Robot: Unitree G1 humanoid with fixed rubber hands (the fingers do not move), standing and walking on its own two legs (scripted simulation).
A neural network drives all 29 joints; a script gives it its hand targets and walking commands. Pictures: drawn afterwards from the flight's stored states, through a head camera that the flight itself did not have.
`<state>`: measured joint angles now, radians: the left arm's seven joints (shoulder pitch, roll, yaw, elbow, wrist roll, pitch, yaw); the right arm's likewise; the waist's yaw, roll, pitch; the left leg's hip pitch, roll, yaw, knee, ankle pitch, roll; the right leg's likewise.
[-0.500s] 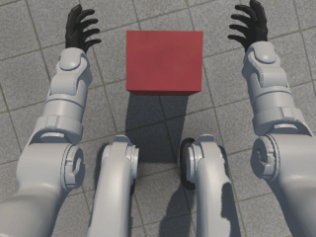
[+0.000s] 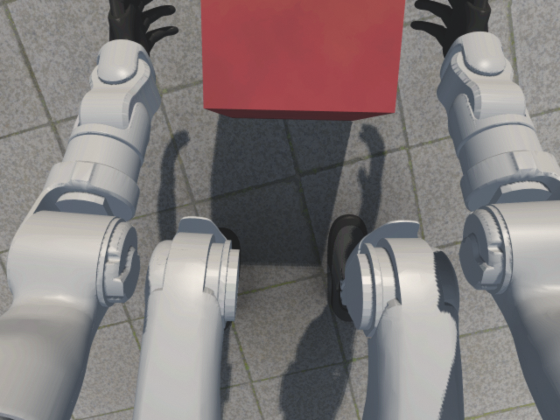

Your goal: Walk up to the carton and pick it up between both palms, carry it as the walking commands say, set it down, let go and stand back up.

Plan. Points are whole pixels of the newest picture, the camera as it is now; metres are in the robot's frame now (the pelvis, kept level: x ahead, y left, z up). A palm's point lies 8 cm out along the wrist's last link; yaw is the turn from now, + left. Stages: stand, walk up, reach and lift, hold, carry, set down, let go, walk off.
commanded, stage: reach and lift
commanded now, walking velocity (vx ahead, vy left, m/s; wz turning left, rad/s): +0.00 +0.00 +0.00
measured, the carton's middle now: (297, 54) +0.52 -0.03 -0.27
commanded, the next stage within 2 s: none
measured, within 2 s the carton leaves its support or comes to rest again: leaves its support in 1.54 s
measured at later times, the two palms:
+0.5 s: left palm (141, 43) +0.52 +0.16 -0.19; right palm (454, 36) +0.52 -0.20 -0.20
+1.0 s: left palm (169, 41) +0.52 +0.13 -0.20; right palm (432, 33) +0.52 -0.18 -0.20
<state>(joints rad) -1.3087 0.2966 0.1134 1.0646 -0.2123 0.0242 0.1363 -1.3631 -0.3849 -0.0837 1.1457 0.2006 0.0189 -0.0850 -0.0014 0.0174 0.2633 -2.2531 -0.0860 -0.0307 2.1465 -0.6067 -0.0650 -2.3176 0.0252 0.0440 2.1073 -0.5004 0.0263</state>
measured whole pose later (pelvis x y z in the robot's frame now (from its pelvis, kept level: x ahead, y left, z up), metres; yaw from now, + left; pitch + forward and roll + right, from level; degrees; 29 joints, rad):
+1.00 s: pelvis -0.01 +0.00 -0.01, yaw +1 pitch +37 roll +1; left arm -1.43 0.24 0.04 1.14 -0.22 -0.01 0.18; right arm -1.48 -0.35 0.00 1.24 0.26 -0.03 -0.14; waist -0.01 0.01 0.37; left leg -2.25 -0.07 -0.02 2.17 -0.58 -0.06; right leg -2.30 0.01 0.04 2.14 -0.49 0.02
